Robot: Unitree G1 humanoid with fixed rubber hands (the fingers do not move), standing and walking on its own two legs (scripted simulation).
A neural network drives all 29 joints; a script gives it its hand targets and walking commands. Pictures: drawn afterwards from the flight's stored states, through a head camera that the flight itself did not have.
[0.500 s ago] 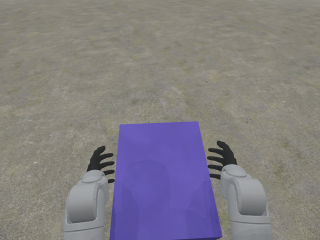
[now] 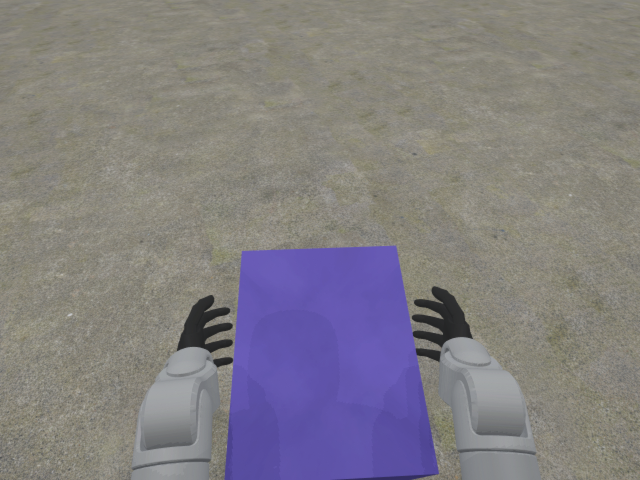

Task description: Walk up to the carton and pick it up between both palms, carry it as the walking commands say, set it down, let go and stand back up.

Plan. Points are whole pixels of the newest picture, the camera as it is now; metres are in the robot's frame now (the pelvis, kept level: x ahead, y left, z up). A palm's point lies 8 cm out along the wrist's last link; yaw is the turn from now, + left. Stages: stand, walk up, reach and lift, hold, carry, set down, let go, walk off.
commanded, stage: carry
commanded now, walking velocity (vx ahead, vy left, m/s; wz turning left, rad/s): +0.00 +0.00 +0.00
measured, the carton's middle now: (323, 361) +0.32 +0.00 -0.03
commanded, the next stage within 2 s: none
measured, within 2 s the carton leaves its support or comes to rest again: neither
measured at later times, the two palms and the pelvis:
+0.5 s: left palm (204, 372) +0.26 +0.14 +0.05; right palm (468, 363) +0.26 -0.17 +0.05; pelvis -0.01 -0.01 +0.00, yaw +0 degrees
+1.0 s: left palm (222, 396) +0.21 +0.11 +0.09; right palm (528, 394) +0.20 -0.20 +0.10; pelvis -0.04 -0.04 -0.01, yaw -1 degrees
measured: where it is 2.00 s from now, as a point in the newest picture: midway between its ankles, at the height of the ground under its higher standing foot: outside the picture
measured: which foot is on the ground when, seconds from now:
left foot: down 0.00-1.00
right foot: down 0.00-1.00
